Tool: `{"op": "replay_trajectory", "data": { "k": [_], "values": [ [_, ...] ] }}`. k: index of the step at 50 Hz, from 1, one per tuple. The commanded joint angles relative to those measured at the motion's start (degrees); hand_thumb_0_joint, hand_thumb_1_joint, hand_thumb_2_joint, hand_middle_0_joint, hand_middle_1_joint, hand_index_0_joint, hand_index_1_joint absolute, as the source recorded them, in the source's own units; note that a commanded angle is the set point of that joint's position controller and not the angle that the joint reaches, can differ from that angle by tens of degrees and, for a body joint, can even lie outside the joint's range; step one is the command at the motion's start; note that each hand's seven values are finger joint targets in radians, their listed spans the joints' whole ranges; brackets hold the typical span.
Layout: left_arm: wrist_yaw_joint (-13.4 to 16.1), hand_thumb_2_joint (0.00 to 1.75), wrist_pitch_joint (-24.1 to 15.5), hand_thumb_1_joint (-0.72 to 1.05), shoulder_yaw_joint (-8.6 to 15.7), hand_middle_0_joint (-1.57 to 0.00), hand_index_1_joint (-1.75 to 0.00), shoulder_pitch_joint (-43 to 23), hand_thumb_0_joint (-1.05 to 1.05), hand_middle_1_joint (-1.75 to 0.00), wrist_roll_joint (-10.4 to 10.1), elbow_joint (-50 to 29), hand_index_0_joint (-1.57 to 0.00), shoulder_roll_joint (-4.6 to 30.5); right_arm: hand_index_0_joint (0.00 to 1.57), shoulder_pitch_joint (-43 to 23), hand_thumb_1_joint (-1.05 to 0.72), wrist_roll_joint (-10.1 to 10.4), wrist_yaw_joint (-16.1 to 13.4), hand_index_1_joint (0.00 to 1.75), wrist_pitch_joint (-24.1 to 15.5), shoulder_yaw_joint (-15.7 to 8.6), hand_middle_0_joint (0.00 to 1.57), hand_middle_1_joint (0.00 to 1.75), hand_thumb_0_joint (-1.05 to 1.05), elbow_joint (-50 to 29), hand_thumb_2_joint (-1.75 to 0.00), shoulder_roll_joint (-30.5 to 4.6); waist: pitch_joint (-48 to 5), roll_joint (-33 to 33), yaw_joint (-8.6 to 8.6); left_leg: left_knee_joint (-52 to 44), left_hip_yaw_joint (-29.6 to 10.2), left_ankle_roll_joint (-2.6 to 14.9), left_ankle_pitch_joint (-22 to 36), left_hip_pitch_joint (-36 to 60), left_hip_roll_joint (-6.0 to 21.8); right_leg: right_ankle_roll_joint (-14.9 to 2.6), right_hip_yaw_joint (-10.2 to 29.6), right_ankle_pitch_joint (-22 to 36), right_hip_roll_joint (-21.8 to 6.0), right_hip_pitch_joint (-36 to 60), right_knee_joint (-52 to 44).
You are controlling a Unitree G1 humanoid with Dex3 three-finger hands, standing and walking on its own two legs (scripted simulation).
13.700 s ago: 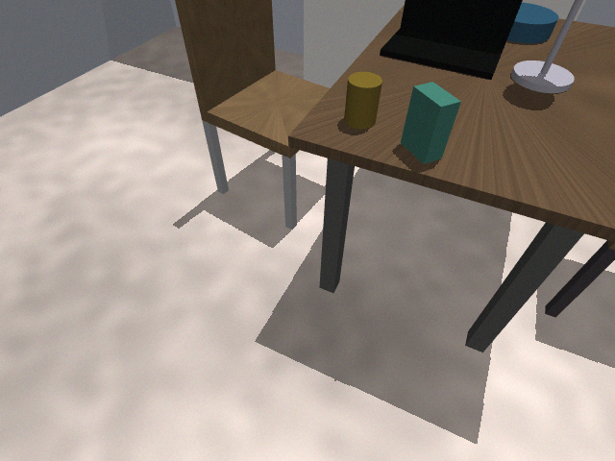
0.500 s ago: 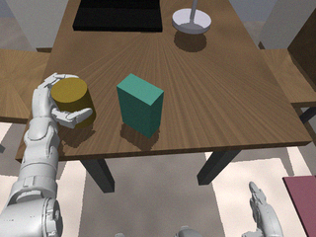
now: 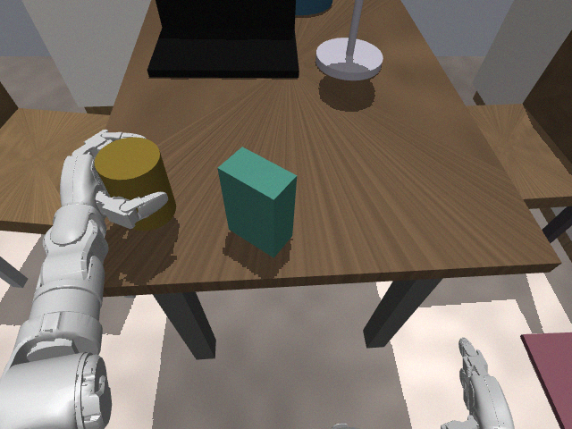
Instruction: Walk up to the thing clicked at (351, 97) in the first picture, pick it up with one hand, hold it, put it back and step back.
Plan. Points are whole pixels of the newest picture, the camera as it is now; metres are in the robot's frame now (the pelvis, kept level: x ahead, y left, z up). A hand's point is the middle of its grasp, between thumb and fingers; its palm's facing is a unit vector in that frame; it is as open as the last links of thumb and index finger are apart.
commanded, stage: settle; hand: left
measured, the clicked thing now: (139, 185) +0.45 +0.18 +0.09
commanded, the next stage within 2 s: lift in 0.06 s
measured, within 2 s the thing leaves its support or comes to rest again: neither
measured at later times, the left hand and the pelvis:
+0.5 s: hand (124, 171) +0.43 +0.18 +0.14, palm faces +0.10 -1.00 -0.02, open 11.0 cm; pelvis +0.00 +0.00 +0.01, yaw +0 degrees
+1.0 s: hand (90, 168) +0.37 +0.18 +0.21, palm faces +0.12 -0.99 -0.05, open 11.1 cm; pelvis +0.00 +0.00 +0.02, yaw +1 degrees
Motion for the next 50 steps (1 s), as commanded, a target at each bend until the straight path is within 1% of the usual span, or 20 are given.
{"op": "replay_trajectory", "data": {
  "k": [1, 6, 8, 9, 11, 18, 20, 22, 26, 27, 29, 30, 31, 37, 38, 41, 43, 46, 48, 50],
  "values": [
    [-0.8, 1.35, -6.9, -0.07, 3.9, -1.28, -1.47, -35.1, 0.00, -1.44, -2.6, -20.6, -1.28, 15.4, 0.05, -2.0, 0.53, 0.1, -0.7, 0.05, -3.4, -3.8, 0.05, 0.05, 0.00, -8.8, -0.06, -8.1, -26.9, 3.5, 0.05, -5.7, -0.9, 0.34, 22.0, 17.7, -0.8, -2.09, -1.5, 19.7, 1.6, 9.2, -4.9],
    [-0.3, 1.35, -6.5, -0.05, 4.1, -1.28, -1.47, -36.1, 0.00, -1.44, -2.5, -21.2, -1.28, 16.1, 0.05, -2.9, 0.54, 0.0, -0.8, 0.05, -4.0, -3.1, 0.05, 0.05, 0.00, -8.2, -0.06, -7.4, -27.9, 4.8, 0.15, -5.9, -0.3, 0.52, 21.1, 17.8, -1.2, -1.77, -1.0, 20.3, 1.2, 10.9, -5.9],
    [0.1, 1.35, -6.0, -0.05, 4.4, -1.27, -1.47, -35.0, 0.00, -1.44, -2.5, -19.6, -1.28, 16.4, 0.05, -2.1, 0.53, -0.1, -1.2, 0.05, -4.1, -5.0, 0.05, 0.05, 0.00, -6.7, -0.06, -9.4, -27.4, 4.1, -0.21, -6.0, -0.5, 0.44, 22.3, 18.2, -1.1, -1.83, -1.1, 21.1, 1.2, 11.1, -5.7],
    [0.2, 1.30, -6.0, 0.00, 4.1, -1.26, -1.44, -35.9, 0.00, -1.43, -2.3, -21.6, -1.28, 16.3, 0.05, -3.0, 0.53, 0.0, -0.9, 0.05, -4.1, -2.9, 0.05, 0.05, 0.00, -6.6, -0.06, -7.1, -26.9, 5.6, 0.64, -6.4, -0.5, 0.34, 22.0, 18.2, -1.1, -1.96, -1.1, 20.5, 1.3, 10.8, -6.1],
    [0.5, 1.31, -6.0, 0.00, 4.6, -1.25, -1.45, -35.9, 0.00, -1.43, -2.4, -22.9, -1.27, 17.1, 0.05, -3.9, 0.53, 0.1, -1.3, 0.05, -4.4, -4.5, 0.05, 0.05, 0.00, -8.2, -0.06, -8.8, -28.3, 5.5, 0.52, -6.6, -0.7, 0.20, 22.2, 19.5, -1.0, -2.13, -1.4, 20.0, 1.4, 11.5, -6.2],
    [0.2, 1.32, -3.9, 0.01, 2.3, -1.25, -1.44, -31.7, 0.00, -1.43, -2.6, -22.9, -1.26, 13.3, 0.05, -2.7, 0.53, 0.5, -1.4, 0.05, -5.0, -4.4, 0.05, 0.05, 0.00, -9.3, -0.06, -7.9, -27.4, 4.6, 0.93, -7.4, -0.5, 0.06, 24.3, 20.9, -0.9, -1.96, -1.7, 21.4, 1.5, 12.8, -7.1],
    [0.8, 1.32, -3.4, 0.01, 2.9, -1.25, -1.44, -33.0, 0.00, -1.43, -2.6, -26.9, -1.27, 14.3, 0.05, -1.8, 0.54, 0.7, -1.4, 0.05, -5.2, -3.1, 0.05, 0.05, 0.00, -7.4, -0.06, -6.2, -26.0, 4.7, 1.52, -7.9, 0.2, 0.28, 21.4, 19.9, -1.3, -1.63, -1.5, 20.7, 1.3, 14.3, -8.1],
    [1.4, 1.33, -2.5, 0.01, 2.8, -1.24, -1.45, -32.1, 0.00, -1.44, -3.0, -29.8, -1.26, 13.5, 0.05, -3.2, 0.54, 0.7, -1.7, 0.05, -5.8, -4.3, 0.05, 0.05, 0.00, -9.3, -0.06, -7.6, -26.8, 4.8, 1.49, -8.5, 0.1, 0.17, 21.2, 20.3, -1.3, -1.74, -1.6, 20.5, 1.4, 15.5, -8.2],
    [2.4, 1.32, 0.4, 0.03, 2.2, -1.21, -1.42, -30.4, 0.00, -1.41, -2.8, -36.8, -1.23, 12.5, 0.05, -2.5, 0.55, 0.8, -1.9, 0.05, -6.2, -3.9, 0.05, 0.05, 0.00, -8.0, -0.05, -7.0, -25.3, 5.0, 2.09, -9.3, -0.3, -0.17, 24.2, 22.5, -1.0, -1.96, -2.5, 21.6, 1.7, 15.5, -8.4],
    [2.8, 1.31, 1.2, 0.02, 3.8, -1.22, -1.43, -29.0, 0.00, -1.42, -2.7, -36.9, -1.24, 14.7, 0.05, -2.7, 0.55, 0.8, -2.1, 0.05, -6.4, -5.8, 0.05, 0.05, 0.00, -6.5, -0.05, -8.9, -25.4, 6.4, 2.65, -9.6, -0.6, -0.60, 25.6, 23.4, -0.8, -2.18, -2.7, 21.5, 1.7, 15.5, -8.1],
    [2.8, 1.31, 3.2, 0.01, 1.8, -1.23, -1.43, -27.5, 0.00, -1.42, -2.9, -39.8, -1.24, 11.7, 0.05, -3.0, 0.55, 1.1, -2.0, 0.05, -6.7, -4.0, 0.05, 0.05, 0.00, -7.1, -0.05, -7.2, -23.2, 5.1, 2.55, -10.6, -0.7, -0.50, 24.1, 23.1, -0.8, -2.14, -2.9, 20.5, 1.9, 15.8, -9.0],
    [3.0, 1.32, 4.2, -0.01, 2.8, -1.23, -1.44, -26.9, 0.00, -1.43, -3.0, -40.8, -1.24, 12.7, 0.05, -3.0, 0.55, 1.0, -2.4, 0.05, -6.8, -5.5, 0.05, 0.05, 0.00, -5.3, -0.05, -8.4, -22.8, 5.2, 2.78, -10.9, -0.8, -0.62, 24.0, 23.5, -0.7, -2.18, -3.0, 20.1, 1.9, 15.7, -9.1],
    [3.1, 1.32, 5.1, -0.01, 1.7, -1.22, -1.43, -26.3, 0.00, -1.42, -3.1, -42.9, -1.24, 11.1, 0.05, -2.6, 0.55, 1.1, -2.2, 0.05, -7.0, -3.5, 0.05, 0.05, 0.00, -5.4, -0.05, -5.9, -21.0, 5.5, 2.95, -11.3, -0.3, -0.31, 21.9, 22.6, -1.1, -1.98, -2.7, 19.2, 1.7, 16.3, -10.0],
    [3.4, 1.34, 11.8, 0.02, 2.3, -1.23, -1.45, -21.9, 0.00, -1.44, -3.6, -46.6, -1.25, 10.4, 0.05, -3.9, 0.55, 0.8, -2.9, 0.05, -8.8, -4.5, 0.05, 0.05, 0.00, -3.0, -0.05, -7.4, -19.1, 2.9, 3.06, -12.7, 0.0, 0.04, 21.8, 24.3, -1.3, -1.52, -2.9, 19.7, 1.5, 18.3, -12.0],
    [3.3, 1.35, 12.7, 0.05, 2.0, -1.24, -1.46, -21.9, 0.00, -1.45, -3.6, -48.7, -1.26, 9.7, 0.05, -3.8, 0.56, 0.7, -2.7, 0.05, -9.1, -2.8, 0.05, 0.05, 0.00, -2.1, -0.05, -5.3, -17.8, 2.8, 3.82, -13.1, 0.2, 0.21, 21.1, 23.4, -1.5, -1.47, -2.9, 19.3, 1.4, 18.8, -12.5],
    [3.0, 1.38, 15.5, 0.09, 2.8, -1.26, -1.48, -21.1, 0.00, -1.47, -3.5, -50.6, -1.28, 10.5, 0.05, -4.9, 0.56, 0.6, -2.9, 0.05, -10.1, -3.6, 0.05, 0.05, 0.00, -1.3, -0.05, -6.4, -16.8, 1.7, 3.33, -14.5, 0.3, 0.56, 17.9, 24.4, -1.8, -1.24, -2.8, 16.5, 1.3, 18.9, -14.0],
    [2.6, 1.37, 17.1, 0.08, 1.7, -1.25, -1.48, -20.9, 0.00, -1.47, -4.1, -53.1, -1.27, 8.8, 0.05, -4.7, 0.56, 0.6, -2.6, 0.05, -10.7, -1.5, 0.05, 0.05, 0.00, -0.2, -0.05, -4.1, -16.3, 2.7, 3.85, -14.9, 0.2, 0.52, 17.8, 24.9, -1.9, -1.36, -3.0, 16.3, 1.2, 19.6, -14.4],
    [2.9, 1.37, 19.7, 0.08, 4.0, -1.26, -1.49, -19.4, 0.00, -1.47, -4.7, -54.6, -1.28, 10.4, 0.05, -5.0, 0.54, 0.4, -3.0, 0.05, -11.7, -3.6, 0.05, 0.05, 0.00, 0.5, -0.05, -6.7, -17.0, 1.1, 3.71, -15.2, 0.2, 0.74, 19.4, 26.0, -2.0, -1.12, -3.0, 17.9, 1.0, 21.2, -14.9],
    [3.1, 1.37, 21.1, 0.06, 2.4, -1.25, -1.48, -19.7, 0.00, -1.46, -4.3, -57.9, -1.27, 8.9, 0.05, -5.9, 0.55, 0.3, -2.8, 0.05, -12.3, -2.5, 0.05, 0.05, 0.00, 1.3, -0.05, -5.2, -16.2, 2.8, 4.03, -15.6, 0.3, 0.41, 19.6, 26.8, -2.1, -1.33, -3.0, 18.0, 1.0, 20.2, -15.2],
    [3.3, 1.37, 22.1, 0.08, 4.0, -1.26, -1.48, -19.7, 0.00, -1.46, -4.8, -59.5, -1.27, 9.9, 0.05, -6.9, 0.55, 0.3, -3.2, 0.05, -13.2, -3.6, 0.05, 0.05, 0.00, 1.7, -0.05, -6.5, -15.1, 0.7, 4.01, -16.4, 0.1, 0.79, 17.2, 26.6, -2.2, -1.14, -3.1, 15.6, 1.0, 20.5, -16.1]
  ]
}}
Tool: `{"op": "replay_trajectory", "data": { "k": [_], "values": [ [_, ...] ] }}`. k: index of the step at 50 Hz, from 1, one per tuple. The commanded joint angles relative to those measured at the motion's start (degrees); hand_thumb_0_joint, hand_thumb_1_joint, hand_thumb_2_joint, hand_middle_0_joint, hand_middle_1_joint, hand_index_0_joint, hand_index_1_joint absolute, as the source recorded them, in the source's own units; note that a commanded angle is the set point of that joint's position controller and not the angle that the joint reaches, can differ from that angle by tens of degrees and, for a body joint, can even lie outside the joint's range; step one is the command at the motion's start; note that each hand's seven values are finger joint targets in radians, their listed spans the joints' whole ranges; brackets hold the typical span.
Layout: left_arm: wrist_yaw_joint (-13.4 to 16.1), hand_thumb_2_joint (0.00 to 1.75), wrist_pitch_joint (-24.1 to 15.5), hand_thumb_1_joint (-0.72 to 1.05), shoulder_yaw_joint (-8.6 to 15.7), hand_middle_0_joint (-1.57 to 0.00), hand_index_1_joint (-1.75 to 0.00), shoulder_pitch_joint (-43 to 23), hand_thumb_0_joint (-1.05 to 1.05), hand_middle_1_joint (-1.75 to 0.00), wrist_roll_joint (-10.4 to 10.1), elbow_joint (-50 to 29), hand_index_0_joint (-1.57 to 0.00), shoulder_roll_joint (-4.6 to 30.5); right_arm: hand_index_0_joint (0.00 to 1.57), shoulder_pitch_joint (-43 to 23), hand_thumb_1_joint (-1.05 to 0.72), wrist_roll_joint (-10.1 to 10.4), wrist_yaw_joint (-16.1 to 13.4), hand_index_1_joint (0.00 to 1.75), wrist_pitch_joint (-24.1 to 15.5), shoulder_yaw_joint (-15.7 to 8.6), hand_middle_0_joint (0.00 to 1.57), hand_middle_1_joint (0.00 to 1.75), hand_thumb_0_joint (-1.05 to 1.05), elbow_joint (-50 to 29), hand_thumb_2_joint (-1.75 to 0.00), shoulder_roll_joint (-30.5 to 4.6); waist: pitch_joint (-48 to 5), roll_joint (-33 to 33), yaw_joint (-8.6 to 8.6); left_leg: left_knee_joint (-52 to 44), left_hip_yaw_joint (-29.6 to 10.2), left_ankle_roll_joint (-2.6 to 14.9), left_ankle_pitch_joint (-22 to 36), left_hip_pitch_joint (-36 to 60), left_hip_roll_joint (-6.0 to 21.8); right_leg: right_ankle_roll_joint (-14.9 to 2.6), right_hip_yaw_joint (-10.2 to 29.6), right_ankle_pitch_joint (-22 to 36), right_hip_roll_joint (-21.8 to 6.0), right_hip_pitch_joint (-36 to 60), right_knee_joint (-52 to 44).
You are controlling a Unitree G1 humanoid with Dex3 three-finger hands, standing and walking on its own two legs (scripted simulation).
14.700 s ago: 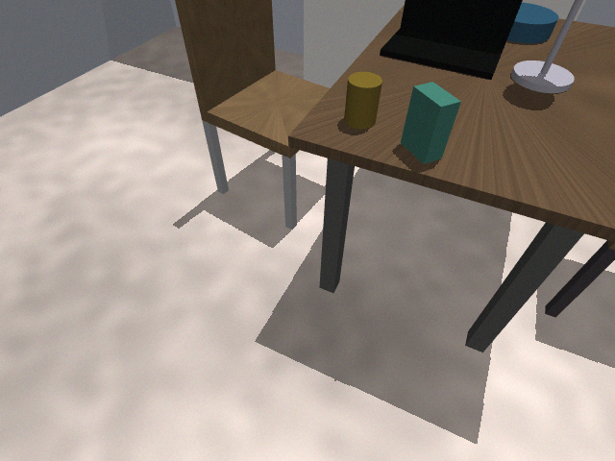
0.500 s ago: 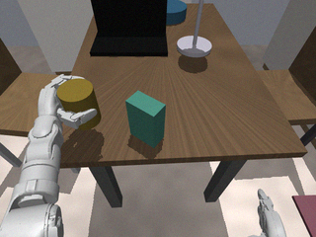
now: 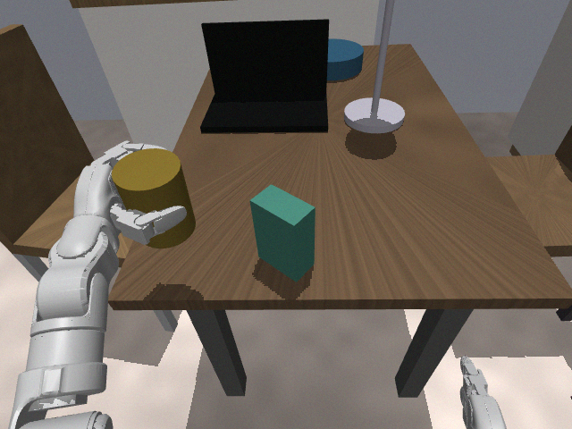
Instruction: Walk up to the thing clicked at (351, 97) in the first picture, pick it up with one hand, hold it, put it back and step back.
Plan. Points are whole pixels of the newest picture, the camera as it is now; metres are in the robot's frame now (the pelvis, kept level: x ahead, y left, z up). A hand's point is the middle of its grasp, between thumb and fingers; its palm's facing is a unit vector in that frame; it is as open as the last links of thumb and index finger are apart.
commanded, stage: lift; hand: left
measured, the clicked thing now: (157, 200) +0.38 +0.17 +0.18
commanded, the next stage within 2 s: hold in 0.46 s
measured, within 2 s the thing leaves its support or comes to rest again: neither
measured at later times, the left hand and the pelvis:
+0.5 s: hand (139, 188) +0.35 +0.17 +0.22, palm faces +0.10 -0.99 -0.03, open 11.1 cm; pelvis +0.00 +0.00 +0.01, yaw +1 degrees
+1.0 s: hand (129, 180) +0.33 +0.17 +0.25, palm faces +0.08 -1.00 -0.03, open 11.0 cm; pelvis +0.00 +0.00 +0.01, yaw +1 degrees
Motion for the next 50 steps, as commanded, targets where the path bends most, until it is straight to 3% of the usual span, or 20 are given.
{"op": "replay_trajectory", "data": {
  "k": [1, 2, 4, 7, 9, 10, 11, 13, 15, 17, 21, 23, 24, 27, 28, 32, 41, 46, 48, 50],
  "values": [
    [0.3, 1.37, -4.1, 0.08, 6.8, -1.26, -1.48, -32.8, 0.00, -1.47, -2.2, -23.9, -1.28, 14.1, 0.05, -6.8, 0.54, -0.4, -0.8, 0.05, -5.1, -3.7, 0.05, 0.05, 0.00, -8.4, -0.05, -7.7, -16.2, -1.7, -0.35, -6.0, 0.4, 0.86, 12.1, 10.1, -1.2, -1.16, -2.3, 11.1, 1.8, 3.9, -6.1],
    [0.3, 1.37, -3.5, 0.07, 6.0, -1.26, -1.48, -32.9, 0.00, -1.46, -2.1, -23.6, -1.27, 13.2, 0.05, -6.5, 0.54, -0.3, -0.6, 0.05, -5.3, -1.7, 0.05, 0.05, 0.00, -7.2, -0.06, -5.3, -16.2, -0.5, 0.25, -6.4, 0.2, 0.66, 11.7, 10.2, -1.2, -1.39, -2.4, 10.6, 1.9, 3.8, -6.2],
    [0.4, 1.37, -2.5, 0.05, 6.7, -1.26, -1.48, -32.7, 0.00, -1.46, -2.6, -24.9, -1.27, 13.3, 0.05, -7.5, 0.53, -0.4, -1.0, 0.05, -5.8, -3.3, 0.05, 0.05, 0.00, -7.6, -0.06, -7.1, -17.0, -0.9, 0.02, -6.6, 0.1, 0.65, 12.2, 11.5, -1.2, -1.35, -2.5, 10.9, 1.9, 3.9, -6.4],
    [0.4, 1.36, -0.6, 0.05, 5.5, -1.26, -1.48, -31.4, 0.00, -1.46, -2.4, -24.6, -1.27, 11.9, 0.05, -9.4, 0.54, -0.4, -0.9, 0.05, -6.9, -2.8, 0.05, 0.05, 0.00, -6.9, -0.06, -6.5, -15.3, -0.7, 0.38, -6.9, 0.5, 0.87, 11.0, 10.2, -1.7, -1.37, -2.3, 10.0, 1.6, 4.0, -7.4],
    [0.6, 1.35, -0.4, 0.05, 9.1, -1.27, -1.48, -33.9, 0.00, -1.46, -2.7, -29.3, -1.28, 16.4, 0.05, -7.5, 0.53, -0.5, -1.1, 0.05, -7.4, -3.8, 0.05, 0.05, 0.00, -4.8, -0.06, -7.4, -15.8, -0.8, 0.51, -7.1, 0.5, 0.98, 10.4, 10.4, -1.7, -1.23, -2.3, 9.3, 1.6, 4.7, -7.6],
    [0.2, 1.35, 0.7, 0.05, 6.7, -1.26, -1.48, -30.5, 0.00, -1.46, -2.3, -25.9, -1.27, 13.2, 0.05, -7.0, 0.53, -0.3, -0.9, 0.05, -7.3, -2.5, 0.05, 0.05, 0.00, -3.1, -0.06, -5.3, -14.8, 0.4, 0.59, -7.3, 0.6, 0.85, 10.8, 10.4, -1.9, -1.38, -2.3, 9.8, 1.5, 4.1, -7.8],
    [0.1, 1.35, 1.3, 0.05, 6.0, -1.26, -1.48, -30.2, 0.00, -1.46, -2.7, -26.3, -1.28, 11.6, 0.05, -8.5, 0.53, -0.4, -0.9, 0.05, -7.8, -2.8, 0.05, 0.05, 0.00, -5.0, -0.06, -6.0, -14.8, -1.2, 0.22, -7.4, 0.5, 0.92, 10.9, 10.9, -1.8, -1.28, -2.4, 9.7, 1.6, 4.2, -8.1],
    [0.3, 1.35, 1.8, 0.04, 7.9, -1.26, -1.48, -31.8, 0.00, -1.46, -3.1, -28.9, -1.27, 13.7, 0.05, -8.3, 0.53, -0.4, -1.1, 0.05, -8.1, -3.6, 0.05, 0.05, 0.00, -3.0, -0.06, -6.8, -14.9, -1.3, 0.51, -7.5, 0.2, 0.93, 11.3, 10.9, -1.7, -1.24, -2.6, 10.0, 1.7, 4.4, -7.8],
    [-0.1, 1.33, 3.2, 0.02, 5.3, -1.25, -1.46, -29.6, 0.00, -1.45, -2.8, -26.5, -1.26, 10.7, 0.05, -9.9, 0.53, -0.4, -0.9, 0.05, -8.7, -3.0, 0.05, 0.05, 0.00, -4.0, -0.06, -6.2, -14.2, -0.6, 0.59, -7.9, 0.1, 0.75, 11.2, 11.0, -1.7, -1.42, -2.8, 9.7, 1.8, 3.9, -8.3],
    [0.3, 1.34, 3.4, 0.02, 8.1, -1.26, -1.48, -32.0, 0.00, -1.46, -3.0, -29.6, -1.27, 13.9, 0.05, -10.3, 0.53, -0.4, -1.2, 0.05, -9.1, -4.3, 0.05, 0.05, 0.00, -3.3, -0.06, -7.6, -15.9, -1.0, 1.04, -7.5, 0.3, 0.97, 12.3, 11.6, -1.9, -1.18, -2.5, 10.9, 1.6, 5.2, -8.1],
    [0.2, 1.34, 4.9, 0.00, 6.9, -1.25, -1.48, -30.1, 0.00, -1.46, -3.4, -28.9, -1.27, 11.2, 0.05, -10.9, 0.52, -0.4, -1.2, 0.05, -9.9, -3.5, 0.05, 0.05, 0.00, -3.7, -0.06, -6.7, -14.6, -2.8, 0.94, -7.8, 0.3, 1.11, 12.5, 11.0, -2.0, -1.03, -2.6, 11.0, 1.6, 5.5, -8.5],
    [0.1, 1.33, 5.2, -0.03, 6.6, -1.24, -1.47, -30.6, 0.00, -1.45, -2.8, -29.2, -1.25, 12.0, 0.05, -9.9, 0.52, -0.4, -1.1, 0.05, -9.9, -4.0, 0.05, 0.05, 0.00, -2.0, -0.06, -6.9, -15.2, -1.0, 0.96, -8.3, 0.0, 0.87, 12.9, 11.7, -1.9, -1.36, -2.7, 11.3, 1.6, 5.4, -8.4],
    [0.1, 1.32, 5.5, -0.03, 6.4, -1.22, -1.45, -30.8, 0.00, -1.44, -2.8, -29.6, -1.24, 11.3, 0.05, -10.2, 0.52, -0.4, -0.8, 0.05, -9.9, -2.6, 0.05, 0.05, 0.00, -1.9, -0.06, -5.5, -15.5, -0.4, 1.53, -8.1, 0.0, 0.80, 13.8, 11.9, -1.9, -1.45, -2.8, 12.1, 1.6, 5.6, -8.4],
    [0.5, 1.31, 5.8, -0.04, 8.1, -1.23, -1.45, -31.6, 0.00, -1.44, -2.7, -31.8, -1.24, 13.7, 0.05, -9.2, 0.52, -0.3, -1.0, 0.05, -10.5, -4.7, 0.05, 0.05, 0.00, -2.0, -0.06, -7.3, -15.6, -0.4, 0.84, -8.4, -0.1, 0.75, 14.1, 12.4, -1.7, -1.38, -2.9, 12.3, 1.8, 5.8, -8.4],
    [0.5, 1.29, 6.1, -0.04, 6.5, -1.22, -1.44, -30.9, 0.00, -1.43, -2.5, -31.6, -1.24, 11.8, 0.05, -10.2, 0.52, -0.4, -0.8, 0.05, -10.7, -3.5, 0.05, 0.05, 0.00, -2.6, -0.06, -6.3, -14.7, 0.0, 1.25, -8.5, -0.2, 0.69, 13.6, 12.0, -1.8, -1.45, -3.0, 11.8, 1.7, 5.6, -8.5],
    [0.0, 1.19, 6.5, -0.07, 7.1, -1.17, -1.36, -30.6, 0.00, -1.35, -3.1, -32.7, -1.18, 11.8, 0.05, -9.3, 0.51, -0.4, -0.9, 0.05, -11.2, -4.2, 0.05, 0.05, 0.00, -1.4, -0.06, -6.4, -15.5, -0.7, 0.66, -8.3, -0.1, 0.81, 15.0, 12.9, -1.7, -1.32, -2.9, 13.0, 1.8, 5.8, -8.5],
    [-0.6, 1.19, 8.5, -0.07, 7.3, -1.16, -1.36, -31.1, 0.00, -1.34, -3.6, -34.3, -1.17, 11.9, 0.05, -10.6, 0.52, -0.3, -0.6, 0.05, -12.5, -3.3, 0.05, 0.05, 0.00, -2.2, -0.06, -5.8, -14.7, 0.1, 1.22, -8.6, -0.1, 0.81, 14.5, 12.5, -1.9, -1.40, -3.1, 12.5, 1.8, 6.1, -9.0],
    [-0.6, 1.19, 9.9, -0.06, 8.1, -1.16, -1.36, -31.2, 0.00, -1.35, -3.9, -34.8, -1.17, 12.1, 0.05, -10.7, 0.51, -0.3, -0.5, 0.05, -12.7, -4.6, 0.05, 0.05, 0.00, -2.7, -0.06, -7.2, -15.3, -1.0, 0.93, -9.0, -0.2, 0.83, 14.0, 13.2, -1.8, -1.30, -3.1, 11.9, 2.0, 6.3, -9.3],
    [-0.6, 1.20, 10.4, -0.03, 8.1, -1.16, -1.36, -30.1, 0.00, -1.34, -4.1, -33.6, -1.17, 11.4, 0.05, -10.2, 0.51, -0.1, -0.1, 0.05, -12.5, -3.1, 0.05, 0.05, 0.00, -1.8, -0.06, -5.4, -14.1, -1.7, 1.68, -9.0, -0.2, 0.89, 13.9, 12.1, -1.8, -1.37, -3.3, 11.8, 2.0, 6.9, -9.2],
    [-0.6, 1.21, 10.7, -0.05, 8.1, -1.16, -1.37, -30.6, 0.00, -1.35, -4.0, -35.1, -1.17, 11.6, 0.05, -11.1, 0.51, 0.0, -0.1, 0.05, -12.6, -4.0, 0.05, 0.05, 0.00, -3.0, -0.06, -6.5, -14.6, -1.5, 1.67, -9.0, -0.3, 0.78, 14.2, 12.5, -1.8, -1.43, -3.3, 12.0, 2.1, 6.3, -9.0]
  ]
}}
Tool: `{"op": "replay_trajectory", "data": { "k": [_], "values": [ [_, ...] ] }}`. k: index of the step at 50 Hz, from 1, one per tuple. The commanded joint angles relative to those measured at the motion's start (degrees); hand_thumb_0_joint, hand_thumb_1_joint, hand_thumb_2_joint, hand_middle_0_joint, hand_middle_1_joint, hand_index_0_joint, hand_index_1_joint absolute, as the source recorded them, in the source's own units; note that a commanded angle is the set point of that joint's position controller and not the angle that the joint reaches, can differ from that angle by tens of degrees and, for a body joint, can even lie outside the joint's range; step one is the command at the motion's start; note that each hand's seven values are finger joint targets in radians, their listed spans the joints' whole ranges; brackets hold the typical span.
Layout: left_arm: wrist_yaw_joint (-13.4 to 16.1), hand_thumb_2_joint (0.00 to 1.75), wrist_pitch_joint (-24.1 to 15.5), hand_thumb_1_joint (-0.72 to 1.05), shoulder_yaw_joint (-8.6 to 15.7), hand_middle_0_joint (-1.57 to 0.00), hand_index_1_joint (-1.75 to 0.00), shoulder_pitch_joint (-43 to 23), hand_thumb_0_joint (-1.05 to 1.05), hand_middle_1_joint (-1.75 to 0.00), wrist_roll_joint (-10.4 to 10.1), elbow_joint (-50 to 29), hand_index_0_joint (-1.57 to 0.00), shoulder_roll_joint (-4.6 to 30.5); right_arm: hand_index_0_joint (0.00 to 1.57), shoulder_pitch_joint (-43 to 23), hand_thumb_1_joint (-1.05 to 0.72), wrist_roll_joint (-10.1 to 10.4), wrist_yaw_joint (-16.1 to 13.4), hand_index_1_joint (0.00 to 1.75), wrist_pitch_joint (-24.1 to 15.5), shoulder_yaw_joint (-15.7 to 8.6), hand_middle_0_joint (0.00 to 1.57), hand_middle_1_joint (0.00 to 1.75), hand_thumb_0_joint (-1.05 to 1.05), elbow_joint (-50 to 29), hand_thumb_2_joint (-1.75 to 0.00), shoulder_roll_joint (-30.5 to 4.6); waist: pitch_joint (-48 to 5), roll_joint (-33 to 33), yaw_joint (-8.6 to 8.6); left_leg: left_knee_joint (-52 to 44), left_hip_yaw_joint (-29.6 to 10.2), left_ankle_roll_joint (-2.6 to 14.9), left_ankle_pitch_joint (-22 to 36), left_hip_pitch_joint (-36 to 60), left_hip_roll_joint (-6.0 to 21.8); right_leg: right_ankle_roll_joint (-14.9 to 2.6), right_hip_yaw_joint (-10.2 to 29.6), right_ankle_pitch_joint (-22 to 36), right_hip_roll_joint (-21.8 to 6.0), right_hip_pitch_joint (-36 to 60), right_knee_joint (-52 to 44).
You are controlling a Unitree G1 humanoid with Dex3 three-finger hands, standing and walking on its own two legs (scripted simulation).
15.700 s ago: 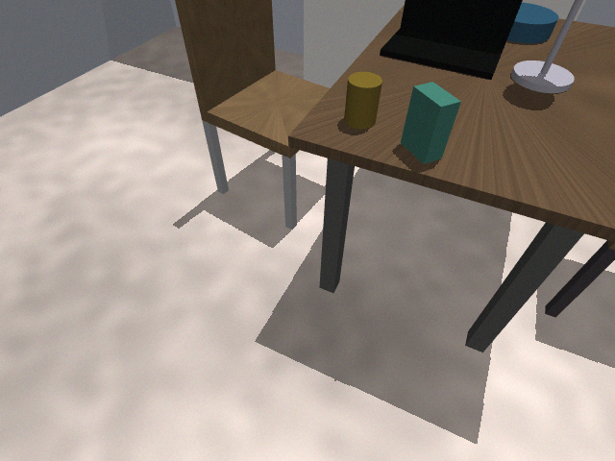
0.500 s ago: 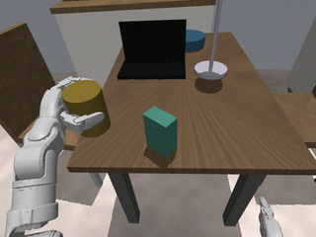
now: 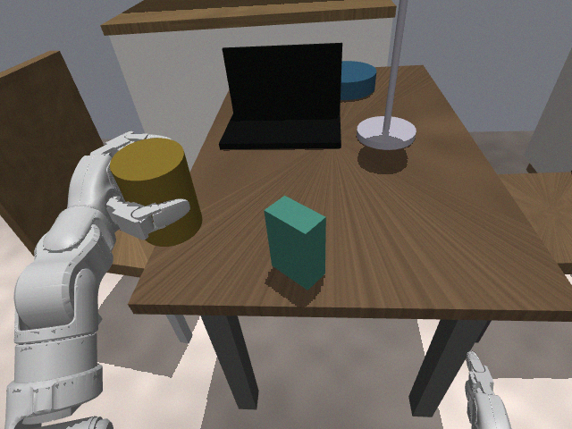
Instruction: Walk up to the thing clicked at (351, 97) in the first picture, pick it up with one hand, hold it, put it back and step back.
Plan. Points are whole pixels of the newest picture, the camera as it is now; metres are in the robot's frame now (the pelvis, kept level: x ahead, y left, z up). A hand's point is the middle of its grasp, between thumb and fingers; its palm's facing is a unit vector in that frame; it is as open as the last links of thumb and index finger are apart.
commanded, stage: hold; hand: left
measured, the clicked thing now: (160, 193) +0.34 +0.16 +0.23
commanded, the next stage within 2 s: none
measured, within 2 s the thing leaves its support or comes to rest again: neither
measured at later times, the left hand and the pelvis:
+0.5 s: hand (153, 197) +0.33 +0.16 +0.23, palm faces +0.07 -1.00 -0.03, open 11.0 cm; pelvis -0.01 +0.00 +0.00, yaw +0 degrees
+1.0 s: hand (155, 200) +0.33 +0.16 +0.23, palm faces +0.06 -1.00 -0.04, open 11.0 cm; pelvis +0.00 -0.01 +0.00, yaw +0 degrees
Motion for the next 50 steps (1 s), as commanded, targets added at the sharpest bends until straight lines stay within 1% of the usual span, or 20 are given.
{"op": "replay_trajectory", "data": {
  "k": [1, 2, 7, 10, 14, 16, 17, 21, 22, 24, 25, 26, 27, 28, 30, 32, 33, 39, 41, 50],
  "values": [
    [-0.2, 1.21, -5.9, -0.05, 6.0, -1.16, -1.37, -31.9, 0.00, -1.35, -1.4, -18.7, -1.17, 12.6, 0.05, -7.8, 0.51, 0.0, -0.1, 0.05, -3.3, -2.7, 0.05, 0.05, 0.00, -10.4, -0.06, -6.7, -14.7, -2.2, -0.14, -4.6, 0.0, 0.36, 11.9, 8.0, -0.9, -1.80, -2.8, 9.7, 2.8, 0.8, -4.5],
    [-0.3, 1.21, -5.6, -0.05, 5.3, -1.16, -1.37, -31.6, 0.00, -1.35, -1.6, -19.0, -1.18, 11.6, 0.05, -7.5, 0.52, 0.1, 0.2, 0.05, -3.3, -1.8, 0.05, 0.05, 0.00, -9.7, -0.06, -5.6, -13.0, -1.3, 0.13, -4.8, -0.1, 0.24, 10.9, 7.3, -0.8, -1.84, -3.0, 9.0, 2.8, 0.0, -4.5],
    [-0.1, 1.21, -4.3, -0.07, 6.6, -1.15, -1.37, -31.0, 0.00, -1.35, -1.7, -19.9, -1.17, 12.4, 0.05, -8.3, 0.51, 0.1, 0.5, 0.05, -3.3, -2.6, 0.05, 0.05, 0.00, -10.0, -0.06, -6.4, -13.8, -1.5, 0.48, -5.0, -0.4, 0.26, 10.0, 7.5, -0.7, -1.81, -2.7, 8.3, 2.7, 0.5, -4.7],
    [0.1, 1.21, -3.9, -0.05, 5.8, -1.15, -1.37, -29.9, 0.00, -1.36, -1.7, -19.0, -1.17, 11.2, 0.05, -8.1, 0.52, 0.1, 0.6, 0.05, -3.0, -2.5, 0.05, 0.05, 0.00, -9.9, -0.06, -6.2, -12.8, -3.1, -0.02, -4.9, 0.0, 0.54, 9.8, 6.8, -0.9, -1.68, -2.7, 8.2, 2.7, 0.1, -5.0],
    [0.5, 1.21, -4.2, -0.06, 7.7, -1.15, -1.37, -31.2, 0.00, -1.35, -1.9, -21.7, -1.17, 13.5, 0.05, -8.4, 0.52, 0.1, 0.5, 0.05, -3.3, -2.6, 0.05, 0.05, 0.00, -10.1, -0.06, -6.4, -14.5, -2.6, 0.43, -4.4, 0.5, 0.72, 9.7, 7.1, -1.2, -1.55, -2.3, 8.1, 2.4, 1.1, -5.0],
    [0.6, 1.22, -4.3, -0.02, 6.5, -1.15, -1.37, -30.7, 0.00, -1.36, -1.9, -21.4, -1.17, 11.9, 0.05, -7.7, 0.51, 0.1, 0.3, 0.05, -3.3, -2.4, 0.05, 0.05, 0.00, -9.5, -0.06, -6.0, -13.9, -3.1, -0.35, -4.4, 0.5, 0.75, 10.0, 7.3, -1.2, -1.53, -2.4, 8.5, 2.5, 0.3, -4.9],
    [0.6, 1.22, -4.5, -0.04, 7.2, -1.14, -1.37, -29.5, 0.00, -1.35, -2.0, -20.6, -1.16, 12.2, 0.05, -8.4, 0.52, 0.0, 0.3, 0.05, -3.2, -2.5, 0.05, 0.05, 0.00, -9.9, -0.06, -6.2, -13.0, -3.9, 0.50, -4.7, 0.0, 0.63, 9.2, 6.2, -1.0, -1.57, -2.6, 7.5, 2.7, 0.7, -4.8],
    [0.1, 1.23, -5.0, -0.02, 6.7, -1.16, -1.38, -28.7, 0.00, -1.37, -2.0, -20.8, -1.18, 12.1, 0.05, -8.4, 0.52, 0.2, 0.3, 0.05, -3.3, -2.3, 0.05, 0.05, 0.00, -9.3, -0.06, -6.1, -13.0, -2.0, 0.62, -5.0, -0.3, 0.45, 7.9, 6.5, -0.9, -1.75, -2.6, 6.8, 2.5, 0.2, -4.8],
    [0.0, 1.24, -5.0, -0.01, 5.2, -1.16, -1.38, -28.8, 0.00, -1.37, -1.8, -21.4, -1.17, 10.7, 0.05, -8.4, 0.51, 0.1, 0.3, 0.05, -3.3, -1.9, 0.05, 0.05, 0.00, -8.6, -0.06, -5.6, -12.7, -1.1, 0.35, -4.9, 0.0, 0.50, 8.2, 6.5, -1.1, -1.86, -2.5, 7.2, 2.4, -0.3, -4.7],
    [-0.2, 1.23, -5.2, -0.03, 6.8, -1.16, -1.38, -27.7, 0.00, -1.37, -1.8, -21.0, -1.17, 12.2, 0.05, -8.3, 0.52, 0.0, 0.1, 0.05, -3.4, -2.3, 0.05, 0.05, 0.00, -10.1, -0.06, -6.4, -13.5, -2.5, 0.16, -4.8, -0.2, 0.50, 8.7, 6.9, -0.8, -1.69, -2.5, 7.4, 2.6, 0.1, -4.8],
    [-0.3, 1.23, -5.2, -0.04, 5.5, -1.16, -1.38, -27.8, 0.00, -1.37, -1.9, -22.0, -1.18, 11.1, 0.05, -8.1, 0.52, 0.1, 0.3, 0.05, -3.4, -1.3, 0.05, 0.05, 0.00, -9.2, -0.06, -5.3, -12.6, -1.4, 0.24, -4.8, -0.1, 0.53, 8.2, 6.4, -0.9, -1.81, -2.6, 7.1, 2.5, -0.1, -4.8],
    [-0.3, 1.23, -5.3, -0.04, 5.8, -1.16, -1.38, -27.7, 0.00, -1.37, -2.0, -23.0, -1.18, 11.1, 0.05, -8.5, 0.51, 0.1, 0.3, 0.05, -3.4, -1.5, 0.05, 0.05, 0.00, -8.5, -0.06, -5.3, -12.4, -0.9, 0.44, -4.7, 0.1, 0.51, 8.1, 6.4, -1.1, -1.79, -2.5, 7.0, 2.5, -0.7, -4.9],
    [-0.2, 1.23, -5.5, -0.04, 7.9, -1.16, -1.38, -27.2, 0.00, -1.37, -2.1, -22.6, -1.18, 13.1, 0.05, -9.0, 0.51, 0.0, 0.0, 0.05, -3.6, -3.1, 0.05, 0.05, 0.00, -9.4, -0.07, -7.2, -13.6, -2.2, 0.32, -4.7, 0.0, 0.57, 7.9, 6.8, -1.0, -1.63, -2.4, 6.8, 2.5, 0.0, -5.0],
    [-0.2, 1.22, -5.7, -0.03, 6.6, -1.16, -1.37, -27.8, 0.00, -1.36, -1.9, -23.3, -1.17, 12.5, 0.05, -9.4, 0.51, 0.0, 0.1, 0.05, -3.8, -2.6, 0.05, 0.05, 0.00, -9.6, -0.06, -6.7, -13.5, -1.7, 0.21, -4.8, 0.0, 0.57, 8.0, 6.6, -1.1, -1.75, -2.4, 6.9, 2.6, 0.1, -4.8],
    [-0.3, 1.24, -6.0, -0.04, 8.0, -1.17, -1.39, -27.3, 0.00, -1.38, -1.9, -24.2, -1.18, 13.6, 0.05, -8.6, 0.51, 0.0, 0.1, 0.05, -3.8, -2.1, 0.05, 0.05, 0.00, -8.6, -0.07, -5.9, -13.9, -1.2, 0.79, -4.7, -0.2, 0.48, 8.1, 6.7, -0.9, -1.78, -2.5, 6.7, 2.6, 0.3, -4.8],
    [-0.2, 1.24, -5.9, -0.04, 6.9, -1.17, -1.39, -26.4, 0.00, -1.38, -2.0, -24.0, -1.18, 12.2, 0.05, -8.4, 0.51, -0.2, -0.1, 0.05, -3.9, -2.0, 0.05, 0.05, 0.00, -8.4, -0.06, -5.9, -13.1, -1.3, 0.29, -4.8, -0.1, 0.44, 8.7, 6.4, -0.9, -1.84, -2.6, 7.4, 2.8, -0.1, -4.5],
    [-0.2, 1.24, -6.1, -0.04, 8.0, -1.18, -1.40, -26.8, 0.00, -1.39, -2.4, -25.0, -1.19, 13.0, 0.05, -9.1, 0.51, -0.2, -0.1, 0.05, -4.0, -2.0, 0.05, 0.05, 0.00, -8.3, -0.07, -5.8, -13.4, -1.1, 0.91, -4.7, -0.2, 0.41, 8.6, 6.2, -0.9, -1.78, -2.5, 7.3, 2.6, 0.6, -4.6],
    [-0.8, 1.27, -5.7, -0.02, 6.7, -1.18, -1.41, -26.4, 0.00, -1.40, -2.4, -21.3, -1.19, 11.8, 0.05, -8.6, 0.52, -0.3, -0.8, 0.05, -4.4, -2.2, 0.05, 0.05, 0.00, -8.4, -0.07, -6.5, -13.1, -3.3, -0.77, -4.3, 0.3, 0.82, 8.4, 7.1, -1.2, -1.47, -2.3, 7.4, 2.6, -0.5, -5.0],
    [-1.0, 1.26, -5.6, -0.02, 6.3, -1.17, -1.41, -27.5, 0.00, -1.40, -2.4, -22.0, -1.19, 11.8, 0.05, -8.8, 0.52, -0.3, -0.9, 0.05, -4.5, -1.2, 0.05, 0.05, 0.00, -7.6, -0.06, -5.5, -12.7, -1.8, -0.17, -4.5, 0.4, 0.71, 8.1, 6.7, -1.4, -1.59, -2.3, 7.1, 2.6, -0.8, -4.9],
    [-0.4, 1.27, -6.2, -0.01, 7.4, -1.18, -1.41, -27.5, 0.00, -1.40, -1.8, -20.1, -1.19, 13.3, 0.05, -8.6, 0.52, 0.0, -0.7, 0.05, -4.6, -2.1, 0.05, 0.05, 0.00, -8.4, -0.06, -6.0, -12.7, -1.9, 0.21, -4.6, 0.4, 0.72, 8.2, 6.3, -1.5, -1.67, -2.5, 7.0, 2.5, -0.4, -5.0]
  ]
}}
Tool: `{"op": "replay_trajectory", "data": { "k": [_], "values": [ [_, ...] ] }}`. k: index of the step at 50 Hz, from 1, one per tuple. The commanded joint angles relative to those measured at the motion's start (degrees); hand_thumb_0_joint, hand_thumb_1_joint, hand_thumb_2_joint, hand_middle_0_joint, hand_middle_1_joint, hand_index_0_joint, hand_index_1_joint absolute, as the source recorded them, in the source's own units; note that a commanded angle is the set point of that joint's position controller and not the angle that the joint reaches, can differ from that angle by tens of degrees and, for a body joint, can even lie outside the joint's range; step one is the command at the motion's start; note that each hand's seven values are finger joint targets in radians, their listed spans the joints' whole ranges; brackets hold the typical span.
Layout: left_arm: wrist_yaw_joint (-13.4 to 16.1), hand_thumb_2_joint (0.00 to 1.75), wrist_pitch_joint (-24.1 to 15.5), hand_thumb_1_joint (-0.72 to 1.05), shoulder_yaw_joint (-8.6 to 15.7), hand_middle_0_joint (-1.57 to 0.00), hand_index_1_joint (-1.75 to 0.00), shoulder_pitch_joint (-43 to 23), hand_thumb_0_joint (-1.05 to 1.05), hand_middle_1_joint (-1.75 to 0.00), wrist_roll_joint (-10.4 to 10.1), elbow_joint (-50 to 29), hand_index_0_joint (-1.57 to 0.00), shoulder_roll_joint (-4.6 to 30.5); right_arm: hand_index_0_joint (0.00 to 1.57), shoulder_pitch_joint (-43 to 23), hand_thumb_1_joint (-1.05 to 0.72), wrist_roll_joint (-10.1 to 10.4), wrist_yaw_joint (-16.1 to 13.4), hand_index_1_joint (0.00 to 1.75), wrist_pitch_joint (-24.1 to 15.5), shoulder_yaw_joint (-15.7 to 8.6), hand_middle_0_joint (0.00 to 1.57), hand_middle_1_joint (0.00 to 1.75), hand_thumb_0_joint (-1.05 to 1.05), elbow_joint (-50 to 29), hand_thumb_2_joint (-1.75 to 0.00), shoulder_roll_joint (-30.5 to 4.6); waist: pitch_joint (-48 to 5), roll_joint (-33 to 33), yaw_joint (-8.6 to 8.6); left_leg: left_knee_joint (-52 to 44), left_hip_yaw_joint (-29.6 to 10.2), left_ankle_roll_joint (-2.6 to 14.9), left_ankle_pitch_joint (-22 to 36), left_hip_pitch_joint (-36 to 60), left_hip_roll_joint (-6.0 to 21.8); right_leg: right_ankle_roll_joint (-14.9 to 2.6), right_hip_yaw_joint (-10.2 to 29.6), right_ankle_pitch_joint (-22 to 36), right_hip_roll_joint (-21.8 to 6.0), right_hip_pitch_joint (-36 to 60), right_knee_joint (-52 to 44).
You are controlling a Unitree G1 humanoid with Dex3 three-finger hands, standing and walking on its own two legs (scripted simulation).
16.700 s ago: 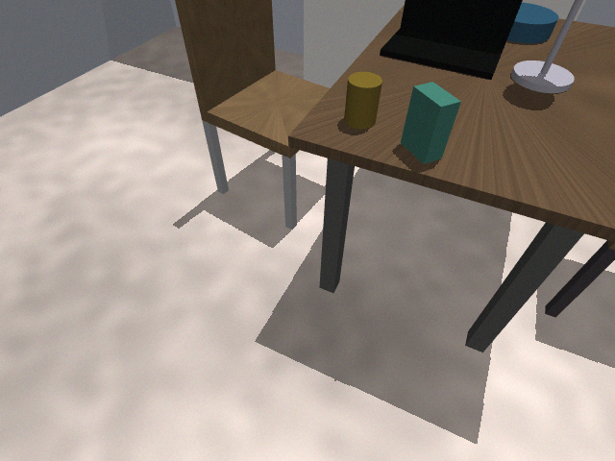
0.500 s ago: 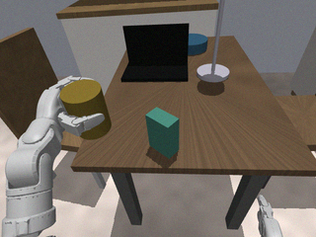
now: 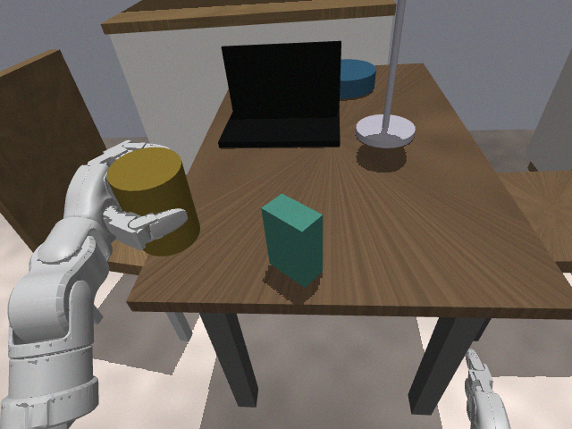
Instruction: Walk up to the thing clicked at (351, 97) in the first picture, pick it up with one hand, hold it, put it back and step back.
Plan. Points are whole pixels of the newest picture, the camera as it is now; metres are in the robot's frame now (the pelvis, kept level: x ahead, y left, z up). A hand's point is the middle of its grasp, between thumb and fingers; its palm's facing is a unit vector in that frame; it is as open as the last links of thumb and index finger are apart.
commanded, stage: hold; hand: left
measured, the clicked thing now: (158, 203) +0.33 +0.16 +0.22
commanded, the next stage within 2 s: crouch in 1.16 s
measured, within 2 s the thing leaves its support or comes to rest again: neither
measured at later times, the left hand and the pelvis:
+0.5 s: hand (148, 196) +0.33 +0.17 +0.23, palm faces +0.06 -1.00 -0.04, open 11.0 cm; pelvis +0.00 +0.00 +0.00, yaw +0 degrees
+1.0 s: hand (148, 198) +0.33 +0.17 +0.23, palm faces +0.07 -1.00 -0.05, open 11.0 cm; pelvis +0.00 +0.00 +0.00, yaw +0 degrees
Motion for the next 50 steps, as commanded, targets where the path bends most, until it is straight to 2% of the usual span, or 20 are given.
{"op": "replay_trajectory", "data": {
  "k": [1, 3, 5, 6, 9, 10, 14, 15, 16, 17, 18, 21, 22, 24, 25, 28, 33, 40, 45, 50],
  "values": [
    [0.3, 1.26, -7.6, -0.02, 7.3, -1.18, -1.42, -32.0, 0.00, -1.41, -1.4, -18.4, -1.20, 13.7, 0.05, -7.4, 0.51, -0.1, -0.2, 0.05, -3.5, -1.5, 0.05, 0.05, 0.00, -10.3, -0.07, -5.2, -14.4, -2.3, 0.37, -4.4, 0.6, 1.22, 8.8, 7.2, -1.6, -1.17, -2.1, 8.0, 2.3, 1.3, -5.5],
    [0.4, 1.26, -7.9, -0.02, 8.2, -1.18, -1.42, -31.4, 0.00, -1.41, -1.5, -18.4, -1.20, 14.7, 0.05, -7.6, 0.52, 0.0, -0.4, 0.05, -3.4, -2.3, 0.05, 0.05, 0.00, -10.0, -0.06, -5.7, -14.1, -2.0, 0.34, -4.3, 0.7, 1.15, 9.4, 7.1, -1.6, -1.15, -2.2, 8.4, 2.4, 1.1, -5.4],
    [0.1, 1.27, -7.9, -0.01, 7.6, -1.19, -1.42, -30.6, 0.00, -1.41, -1.6, -18.5, -1.20, 13.6, 0.05, -6.9, 0.52, -0.2, -0.2, 0.05, -3.3, -1.7, 0.05, 0.05, 0.00, -9.4, -0.06, -5.1, -14.0, -1.7, 0.56, -4.1, 0.8, 1.15, 10.2, 6.7, -1.7, -1.17, -2.1, 9.1, 2.3, 1.4, -5.4],
    [0.1, 1.27, -7.7, -0.02, 6.9, -1.17, -1.41, -29.3, 0.00, -1.40, -1.4, -16.9, -1.19, 12.5, 0.05, -8.0, 0.52, -0.2, -0.3, 0.05, -3.4, -2.7, 0.05, 0.05, 0.00, -10.7, -0.07, -6.2, -14.4, -2.0, 0.31, -4.1, 0.8, 1.04, 10.5, 7.1, -1.6, -1.21, -2.1, 9.5, 2.4, 1.5, -5.2],
    [-0.2, 1.29, -7.8, 0.00, 6.5, -1.18, -1.42, -29.5, 0.00, -1.41, -1.2, -18.3, -1.20, 12.9, 0.05, -8.4, 0.52, 0.0, 0.1, 0.05, -3.1, -1.2, 0.05, 0.05, 0.00, -9.8, -0.06, -4.9, -13.8, -0.7, 0.89, -4.6, 0.5, 0.84, 10.5, 7.1, -1.4, -1.47, -2.3, 9.5, 2.5, 1.0, -5.1],
    [-0.3, 1.29, -8.0, -0.01, 7.2, -1.18, -1.43, -30.2, 0.00, -1.41, -1.4, -18.9, -1.20, 13.5, 0.05, -7.4, 0.52, -0.2, -0.1, 0.05, -3.1, -2.5, 0.05, 0.05, 0.00, -10.8, -0.07, -6.3, -14.4, -1.8, 0.16, -4.5, 0.3, 0.86, 10.5, 7.7, -1.1, -1.36, -2.3, 9.3, 2.6, 1.4, -5.1],
    [-0.5, 1.29, -7.5, -0.02, 5.7, -1.17, -1.42, -30.0, 0.00, -1.41, -1.3, -19.9, -1.19, 12.2, 0.05, -8.6, 0.52, -0.2, 0.1, 0.05, -2.9, -1.7, 0.05, 0.05, 0.00, -10.1, -0.06, -5.6, -14.7, -0.6, 0.79, -4.6, 0.3, 0.81, 11.8, 7.6, -1.2, -1.61, -2.3, 10.6, 2.5, 1.7, -5.0],
    [-0.4, 1.28, -7.4, -0.04, 7.0, -1.18, -1.42, -30.4, 0.00, -1.41, -1.4, -19.0, -1.19, 13.2, 0.05, -8.0, 0.51, -0.3, -0.2, 0.05, -3.0, -3.0, 0.05, 0.05, 0.00, -10.4, -0.07, -6.9, -15.1, -2.1, -0.18, -4.3, 0.4, 1.01, 11.9, 8.5, -1.1, -1.35, -2.2, 10.8, 2.6, 1.6, -5.0],
    [-0.2, 1.28, -7.4, -0.04, 6.9, -1.17, -1.42, -30.7, 0.00, -1.41, -1.4, -20.0, -1.19, 13.3, 0.05, -8.6, 0.52, -0.3, -0.2, 0.05, -3.0, -3.3, 0.05, 0.05, 0.00, -9.9, -0.06, -7.1, -14.6, -1.5, 0.34, -4.5, 0.4, 0.92, 11.7, 8.0, -1.1, -1.40, -2.4, 10.5, 2.7, 1.3, -5.0],
    [-0.3, 1.28, -7.3, -0.02, 6.4, -1.18, -1.42, -30.2, 0.00, -1.41, -1.3, -19.1, -1.20, 12.8, 0.05, -7.3, 0.52, -0.4, -0.2, 0.05, -3.1, -2.7, 0.05, 0.05, 0.00, -9.7, -0.06, -6.4, -14.5, -1.8, -0.42, -4.3, 0.7, 1.12, 11.5, 8.3, -1.4, -1.19, -2.1, 10.6, 2.4, 1.5, -5.3],
    [-0.2, 1.28, -7.2, -0.05, 6.4, -1.17, -1.42, -30.6, 0.00, -1.41, -1.2, -20.6, -1.19, 12.9, 0.05, -7.6, 0.52, -0.3, -0.1, 0.05, -3.1, -1.9, 0.05, 0.05, 0.00, -9.2, -0.06, -5.5, -14.0, -0.7, 0.34, -4.5, 0.6, 0.93, 11.1, 7.9, -1.4, -1.35, -2.3, 9.9, 2.5, 0.9, -5.1],
    [-0.1, 1.28, -7.1, -0.01, 7.3, -1.17, -1.42, -30.4, 0.00, -1.41, -1.8, -20.2, -1.19, 13.2, 0.05, -7.2, 0.52, -0.4, -0.4, 0.05, -3.5, -3.1, 0.05, 0.05, 0.00, -8.4, -0.07, -6.7, -13.3, -2.8, -0.48, -4.5, 0.3, 1.11, 10.2, 8.1, -1.2, -1.12, -2.4, 9.3, 2.7, 1.0, -5.3],
    [-0.3, 1.29, -6.9, 0.00, 5.3, -1.17, -1.43, -30.0, 0.00, -1.42, -1.7, -18.9, -1.19, 11.2, 0.05, -8.2, 0.52, -0.3, -0.2, 0.05, -3.6, -2.1, 0.05, 0.05, 0.00, -8.7, -0.07, -5.6, -13.4, -2.2, -0.18, -4.6, 0.4, 1.11, 10.4, 7.9, -1.4, -1.23, -2.4, 9.6, 2.5, 0.8, -5.2],
    [-0.1, 1.30, -6.9, -0.04, 6.7, -1.18, -1.44, -31.2, 0.00, -1.43, -1.7, -18.4, -1.20, 12.7, 0.05, -8.1, 0.51, -0.3, -0.3, 0.05, -3.5, -2.2, 0.05, 0.05, 0.00, -9.0, -0.07, -5.9, -14.0, -2.1, -0.32, -4.5, 0.4, 1.09, 10.8, 8.2, -1.3, -1.23, -2.3, 10.0, 2.4, 1.2, -5.1],
    [-0.1, 1.31, -6.8, -0.04, 5.5, -1.19, -1.45, -31.7, 0.00, -1.43, -1.3, -18.1, -1.20, 12.2, 0.05, -7.9, 0.52, -0.4, -0.4, 0.05, -3.4, -2.7, 0.05, 0.05, 0.00, -8.6, -0.07, -6.3, -13.4, -1.7, -0.79, -4.5, 0.6, 1.14, 11.1, 8.1, -1.3, -1.31, -2.2, 10.5, 2.5, 0.4, -5.1],
    [0.3, 1.29, -6.6, -0.01, 6.3, -1.17, -1.43, -31.5, 0.00, -1.42, -1.4, -18.2, -1.19, 12.6, 0.05, -8.2, 0.52, -0.2, -0.1, 0.05, -3.5, -2.4, 0.05, 0.05, 0.00, -9.0, -0.06, -5.8, -14.1, -1.4, 0.33, -4.3, 0.8, 1.09, 10.7, 7.3, -1.6, -1.30, -2.3, 10.0, 2.3, 1.3, -5.1],
    [0.4, 1.30, -6.8, -0.01, 7.3, -1.19, -1.44, -31.9, 0.00, -1.43, -1.6, -16.4, -1.20, 13.2, 0.05, -8.0, 0.52, -0.1, 0.1, 0.05, -3.3, -2.7, 0.05, 0.05, 0.00, -9.0, -0.07, -6.2, -13.9, -3.0, 0.37, -4.1, 1.0, 1.38, 10.5, 6.9, -1.8, -1.07, -2.1, 9.7, 2.1, 1.5, -5.5],
    [0.4, 1.28, -7.1, -0.02, 5.6, -1.17, -1.42, -30.6, 0.00, -1.41, -1.0, -17.5, -1.19, 11.9, 0.05, -9.1, 0.52, 0.0, 0.5, 0.05, -2.9, -2.4, 0.05, 0.05, 0.00, -10.6, -0.06, -6.1, -14.0, -0.7, 0.88, -5.1, 0.2, 0.78, 8.8, 7.6, -1.1, -1.56, -2.6, 8.0, 2.5, 0.5, -5.1],
    [0.6, 1.27, -7.6, -0.03, 8.6, -1.17, -1.42, -30.2, 0.00, -1.41, -1.5, -20.8, -1.19, 14.4, 0.05, -8.1, 0.52, -0.2, 0.5, 0.05, -2.9, -3.0, 0.05, 0.05, 0.00, -9.6, -0.07, -6.4, -15.0, -2.1, 0.86, -4.2, 0.8, 1.18, 9.9, 7.2, -1.4, -1.29, -2.3, 8.7, 2.4, 1.8, -5.3],
    [1.0, 1.30, -6.6, -0.01, 6.7, -1.16, -1.43, -30.5, 0.00, -1.42, -1.4, -19.1, -1.18, 12.6, 0.05, -8.9, 0.52, -0.4, -0.2, 0.05, -3.1, -2.9, 0.05, 0.05, 0.00, -8.9, -0.07, -6.4, -13.0, -3.0, 0.08, -4.8, 0.8, 1.25, 8.4, 6.9, -1.5, -1.22, -2.2, 7.7, 2.4, 0.7, -5.7]
  ]
}}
